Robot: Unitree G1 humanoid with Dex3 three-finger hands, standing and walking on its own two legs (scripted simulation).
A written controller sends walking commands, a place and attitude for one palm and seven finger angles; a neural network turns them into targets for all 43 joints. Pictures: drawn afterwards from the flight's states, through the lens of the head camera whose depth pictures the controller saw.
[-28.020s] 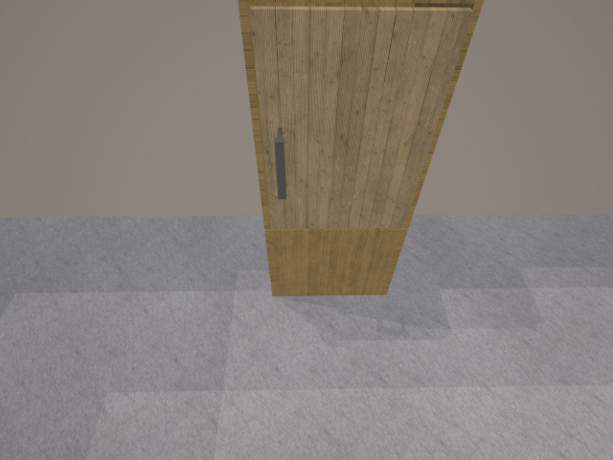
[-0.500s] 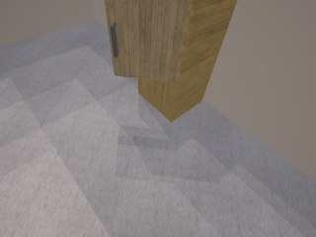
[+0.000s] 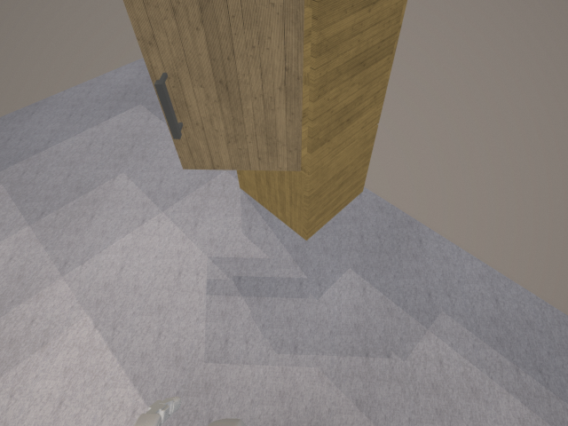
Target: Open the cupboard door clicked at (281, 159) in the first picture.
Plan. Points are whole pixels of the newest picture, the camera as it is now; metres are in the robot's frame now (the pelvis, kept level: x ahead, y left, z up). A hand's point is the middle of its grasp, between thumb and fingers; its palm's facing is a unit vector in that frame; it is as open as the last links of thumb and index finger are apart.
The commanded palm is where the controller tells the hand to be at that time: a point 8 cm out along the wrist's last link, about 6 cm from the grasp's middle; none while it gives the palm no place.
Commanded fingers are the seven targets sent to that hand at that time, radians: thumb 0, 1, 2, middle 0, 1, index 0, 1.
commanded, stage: take the last steps up to it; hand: left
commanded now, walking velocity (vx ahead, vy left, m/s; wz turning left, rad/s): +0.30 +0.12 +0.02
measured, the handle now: (171, 107) +0.89 +0.33 -0.08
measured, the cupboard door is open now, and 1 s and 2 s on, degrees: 43 43 43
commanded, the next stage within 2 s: come to a stop and stand still in 0.64 s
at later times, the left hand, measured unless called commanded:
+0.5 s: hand out of the picture +0.11 +0.25 -0.18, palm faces +0.11 -0.98 -0.15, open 7.4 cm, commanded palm none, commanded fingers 0.00 0.90 0.90 -0.20 -0.30 -0.20 -0.30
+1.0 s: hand (170, 277) +0.41 +0.25 -0.16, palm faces -0.05 -0.98 -0.20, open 7.4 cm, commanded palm none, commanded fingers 0.00 0.90 0.90 -0.20 -0.30 -0.20 -0.30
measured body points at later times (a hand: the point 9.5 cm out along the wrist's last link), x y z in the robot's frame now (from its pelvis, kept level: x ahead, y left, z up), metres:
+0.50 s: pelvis +0.18 +0.09 +0.00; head +0.22 +0.11 +0.44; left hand +0.10 +0.30 -0.17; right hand +0.31 -0.14 -0.14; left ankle +0.22 +0.17 -0.73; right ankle +0.09 -0.04 -0.65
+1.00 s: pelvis +0.30 +0.08 +0.01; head +0.34 +0.08 +0.45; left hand +0.41 +0.30 -0.14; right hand +0.26 -0.14 -0.16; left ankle +0.27 +0.21 -0.70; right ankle +0.31 -0.01 -0.73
